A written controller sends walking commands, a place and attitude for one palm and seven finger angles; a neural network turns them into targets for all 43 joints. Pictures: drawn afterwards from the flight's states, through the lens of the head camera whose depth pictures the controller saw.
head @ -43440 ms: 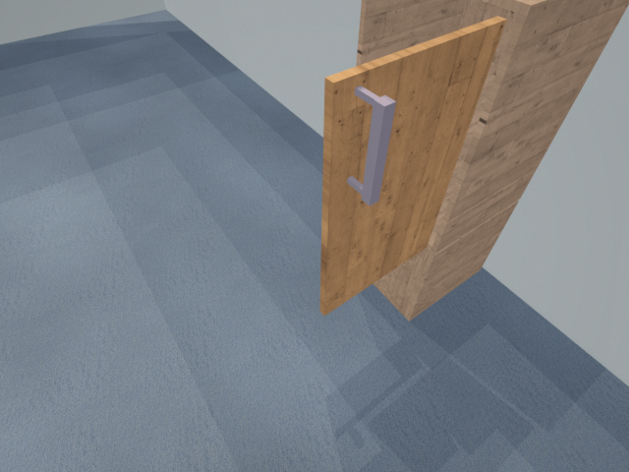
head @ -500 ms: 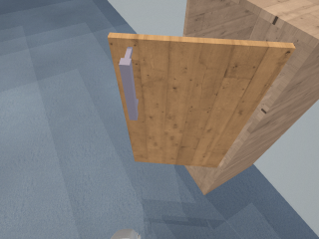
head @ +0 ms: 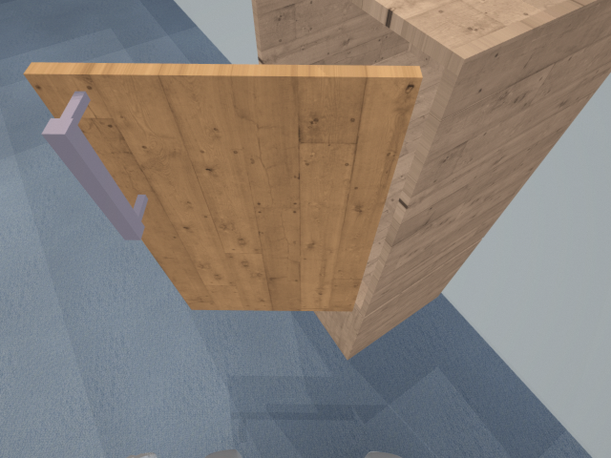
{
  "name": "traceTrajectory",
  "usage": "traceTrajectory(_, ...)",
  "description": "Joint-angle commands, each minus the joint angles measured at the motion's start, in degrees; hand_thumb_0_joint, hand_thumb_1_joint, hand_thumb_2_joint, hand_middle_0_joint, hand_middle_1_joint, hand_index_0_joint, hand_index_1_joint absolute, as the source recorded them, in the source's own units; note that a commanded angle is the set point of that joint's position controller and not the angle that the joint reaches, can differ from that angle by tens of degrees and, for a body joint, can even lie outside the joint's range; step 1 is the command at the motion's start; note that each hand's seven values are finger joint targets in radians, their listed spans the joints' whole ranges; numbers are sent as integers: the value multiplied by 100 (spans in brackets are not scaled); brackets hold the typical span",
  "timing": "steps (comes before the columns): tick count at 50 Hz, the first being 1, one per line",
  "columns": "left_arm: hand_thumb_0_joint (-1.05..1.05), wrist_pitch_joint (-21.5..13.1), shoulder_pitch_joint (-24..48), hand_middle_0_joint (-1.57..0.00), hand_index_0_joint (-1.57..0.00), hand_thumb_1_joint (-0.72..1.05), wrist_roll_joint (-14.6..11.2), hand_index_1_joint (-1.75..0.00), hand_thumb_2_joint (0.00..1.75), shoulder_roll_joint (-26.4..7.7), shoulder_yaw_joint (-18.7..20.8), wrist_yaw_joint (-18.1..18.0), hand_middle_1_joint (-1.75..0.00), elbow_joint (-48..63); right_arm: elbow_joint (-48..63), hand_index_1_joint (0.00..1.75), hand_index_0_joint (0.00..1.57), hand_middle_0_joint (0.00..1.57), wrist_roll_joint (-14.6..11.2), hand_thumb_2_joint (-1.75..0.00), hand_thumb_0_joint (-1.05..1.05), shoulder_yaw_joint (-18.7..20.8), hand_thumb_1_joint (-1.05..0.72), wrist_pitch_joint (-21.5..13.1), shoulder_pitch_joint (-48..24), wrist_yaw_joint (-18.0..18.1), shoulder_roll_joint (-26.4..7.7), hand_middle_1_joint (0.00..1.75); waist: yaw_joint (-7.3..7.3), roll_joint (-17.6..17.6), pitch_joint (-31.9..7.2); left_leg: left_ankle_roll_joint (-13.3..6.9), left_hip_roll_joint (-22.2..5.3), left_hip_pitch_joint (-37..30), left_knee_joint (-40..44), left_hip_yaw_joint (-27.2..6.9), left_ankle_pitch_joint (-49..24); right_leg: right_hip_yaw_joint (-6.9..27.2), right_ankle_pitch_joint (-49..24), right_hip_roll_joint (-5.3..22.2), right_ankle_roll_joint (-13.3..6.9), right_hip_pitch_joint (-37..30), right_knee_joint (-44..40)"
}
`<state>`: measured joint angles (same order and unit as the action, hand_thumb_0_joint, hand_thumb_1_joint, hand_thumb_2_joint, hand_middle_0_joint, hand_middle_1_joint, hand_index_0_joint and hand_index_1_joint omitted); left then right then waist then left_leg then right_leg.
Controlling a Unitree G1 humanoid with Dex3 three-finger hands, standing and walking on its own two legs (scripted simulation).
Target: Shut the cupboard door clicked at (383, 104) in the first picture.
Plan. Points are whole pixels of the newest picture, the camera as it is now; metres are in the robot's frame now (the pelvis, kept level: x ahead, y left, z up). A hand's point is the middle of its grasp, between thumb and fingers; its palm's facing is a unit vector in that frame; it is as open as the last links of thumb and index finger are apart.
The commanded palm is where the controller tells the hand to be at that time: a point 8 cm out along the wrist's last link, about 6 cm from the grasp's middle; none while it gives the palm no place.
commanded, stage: come to a stop and stand still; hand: left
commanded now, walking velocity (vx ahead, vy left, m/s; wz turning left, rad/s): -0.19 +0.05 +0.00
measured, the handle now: (109, 174) +0.39 +0.23 +0.16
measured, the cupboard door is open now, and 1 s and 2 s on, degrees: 56 56 56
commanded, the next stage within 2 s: none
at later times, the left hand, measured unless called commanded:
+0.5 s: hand out of the picture -0.06 +0.17 -0.17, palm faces +0.14 -0.97 -0.21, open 7.3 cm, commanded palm none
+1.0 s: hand out of the picture +0.00 +0.14 -0.17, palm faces -0.03 -0.98 -0.21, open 7.3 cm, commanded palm none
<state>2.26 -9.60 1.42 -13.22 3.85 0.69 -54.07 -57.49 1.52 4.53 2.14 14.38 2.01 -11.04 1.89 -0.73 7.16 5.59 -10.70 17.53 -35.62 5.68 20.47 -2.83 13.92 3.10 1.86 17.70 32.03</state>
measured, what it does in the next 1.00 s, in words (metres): steps on the spot: left foot, then right foot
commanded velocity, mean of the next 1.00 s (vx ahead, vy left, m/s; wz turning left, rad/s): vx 0.06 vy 0.03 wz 0.00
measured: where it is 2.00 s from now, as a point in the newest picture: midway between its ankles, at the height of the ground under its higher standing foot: outside the picture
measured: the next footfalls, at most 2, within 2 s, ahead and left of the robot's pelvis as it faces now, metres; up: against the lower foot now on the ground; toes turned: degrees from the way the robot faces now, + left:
left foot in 0.50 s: -0.05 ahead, +0.09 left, +0.00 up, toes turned +4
right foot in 0.90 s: -0.03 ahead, -0.15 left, +0.00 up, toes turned -1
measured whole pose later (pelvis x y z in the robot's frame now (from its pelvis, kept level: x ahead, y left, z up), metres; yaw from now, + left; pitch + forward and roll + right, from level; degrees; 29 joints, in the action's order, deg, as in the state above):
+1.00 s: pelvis -0.05 -0.04 +0.00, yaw +1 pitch +2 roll -1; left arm -0.7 -13.1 1.3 -9.9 0.5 -1.7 -57.9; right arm -62.9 1.5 1.7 0.8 20.7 1.8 -8.1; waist 3.4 -0.7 1.7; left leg 0.5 -3.6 12.4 -34.7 2.3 22.7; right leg -3.1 19.3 -1.0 -1.6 15.0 32.6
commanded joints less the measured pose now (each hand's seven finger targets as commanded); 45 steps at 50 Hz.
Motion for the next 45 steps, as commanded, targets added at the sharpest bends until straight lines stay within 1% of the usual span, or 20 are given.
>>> traceTrajectory(1,0,-114,-949,-20,-20,90,93,-30,90,-1078,179,-194,-30,111,552,30,20,20,-138,-90,0,52,-90,60,56,83,-197,30,-406,1557,-1484,-363,877,926,-2983,-607,1894,897,-5648,1903,-1237,-1037,-663)
traceTrajectory(2,0,-109,-648,-20,-20,90,79,-30,90,-1018,200,-234,-30,135,436,30,20,20,-134,-90,0,53,-90,100,51,109,-207,30,-298,2081,-1455,-359,903,1152,-3457,-669,1737,975,-5455,1594,-1210,-1044,-665)
traceTrajectory(5,0,-162,-293,-20,-20,90,-15,-30,90,-572,46,-290,-30,285,233,30,20,20,-99,-90,0,18,-90,72,154,18,-323,30,-130,1209,-1220,-263,871,1240,-3783,-685,813,701,-4378,1321,-1116,-985,-646)
traceTrajectory(8,0,-242,-480,-20,-20,90,-12,-30,90,-595,38,-334,-30,254,178,30,20,20,-89,-90,0,-56,-90,58,30,-80,-282,30,-294,706,-1272,-166,861,944,-2694,-589,552,943,-3230,1421,-1132,-1136,-930)
traceTrajectory(12,0,-258,-755,-20,-20,90,20,-30,90,-785,95,-336,-30,105,332,30,20,20,-57,-90,0,-109,-90,59,-392,-137,-319,30,-553,709,-959,-133,868,821,-1571,-566,718,1619,-2193,1746,-1273,-1255,-1316)
traceTrajectory(18,0,-226,-657,-20,-20,90,51,-30,90,-917,173,-307,-30,34,372,30,20,20,-79,-90,0,-111,-90,34,-331,-197,-339,30,-555,762,-796,-286,909,231,-650,-519,716,1937,-303,1787,-1271,-745,-1831)
traceTrajectory(21,0,-185,-419,-20,-20,90,35,-30,90,-980,199,-260,-30,0,211,30,20,20,-68,-90,0,-127,-90,3,138,-229,-265,30,-317,866,-794,-398,1063,-660,183,-235,312,1574,780,1442,-910,-147,-2143)
traceTrajectory(23,0,-156,-183,-20,-20,90,-7,-30,90,-832,163,-233,-30,-55,7,30,20,20,-67,-90,0,-157,-90,-69,652,-204,-223,30,-73,852,-913,-476,1068,-1735,1384,-108,-204,1086,1353,1004,-488,400,-1970)
traceTrajectory(24,0,-131,-134,-20,-20,90,-34,-30,90,-658,103,-206,-30,-37,-36,30,20,20,-44,-90,0,-137,-90,-96,836,-166,-369,30,25,376,-832,-582,796,-1912,1745,-373,65,723,1695,664,-225,776,-1642)
traceTrajectory(25,0,-114,-131,-20,-20,90,-59,-30,90,-426,49,-165,-30,0,-15,30,20,20,22,-90,0,-96,-90,-103,834,-142,-605,30,38,-602,-576,-835,153,-1490,2365,-1295,1009,202,1743,174,11,1023,-867)
traceTrajectory(26,0,-98,-95,-20,-20,90,-67,-30,90,-185,6,-135,-30,28,120,30,20,20,63,-90,0,-89,-90,-83,503,-110,-879,30,-33,-1426,-160,-1180,-615,-403,3049,-2091,2209,-354,1229,-111,88,828,181)
traceTrajectory(27,0,-109,-154,-20,-20,90,-44,-30,90,-138,0,-109,-30,4,278,30,20,20,87,-90,0,-122,-90,-77,46,-86,-925,30,-193,-1281,114,-1414,-868,473,3294,-2255,2284,-264,1071,-87,22,507,1012)
traceTrajectory(28,0,-78,-197,-20,-20,90,41,-30,90,-82,-16,-101,-30,-115,281,30,20,20,86,-90,0,-164,-90,-137,-194,-94,-736,30,-251,-1353,122,-1422,-734,466,3296,-2230,2079,-48,1072,-17,-68,545,1493)
traceTrajectory(32,0,-171,-460,-20,-20,90,30,-30,90,-21,-45,-41,-30,-339,66,30,20,20,28,-90,0,-208,-90,-298,226,-13,-615,30,-191,-242,-11,-1343,-410,-813,2795,-1627,69,151,570,-55,-39,1321,2165)
traceTrajectory(36,0,-207,-254,-20,-20,90,-27,-30,90,-40,-98,-67,-30,-338,-236,30,20,20,43,-90,0,-244,-90,-381,817,67,-561,30,4,-574,-398,-1420,-580,-1775,2318,-1511,-2369,153,790,41,30,1342,1585)
traceTrajectory(39,0,-208,-94,-20,-20,90,-74,-30,90,33,-150,-95,-30,-343,-405,30,20,20,61,-90,0,-259,-90,-363,975,103,-566,30,65,-752,-535,-1411,-557,-1711,1883,-1354,-3796,33,1064,-39,-29,639,720)
traceTrajectory(42,0,-240,-570,-20,-20,90,-105,-30,90,39,-131,-126,-30,-585,-496,30,20,20,3,-90,0,-253,-90,-331,850,103,-577,30,-180,-818,-787,-1098,-238,-1296,1429,-1065,-3501,-105,51,-154,-71,-527,-600)
traceTrajectory(43,0,-309,-1123,-20,-20,90,-76,-30,90,-562,-301,-206,-30,-481,-155,30,20,20,-34,-90,0,-259,-90,-333,488,53,-613,30,-339,-414,-767,-917,340,-1222,1289,-562,-2242,-142,-307,-252,-340,-854,-809)
traceTrajectory(44,0,-301,-1287,-20,-20,90,-65,-30,90,-415,-210,-220,-30,-465,-29,30,20,20,-52,-90,0,-189,-90,-410,317,28,-492,30,-430,396,-781,-716,398,-294,644,-559,-1105,572,-661,107,-403,-858,-817)
traceTrajectory(45,0,-314,-1219,-20,-20,90,-15,-30,90,-429,-164,-248,-30,-452,14,30,20,20,-34,-90,0,-190,-90,-412,428,24,-300,30,-337,844,-890,-599,741,226,356,-339,-385,983,-918,556,-580,-1190,-948)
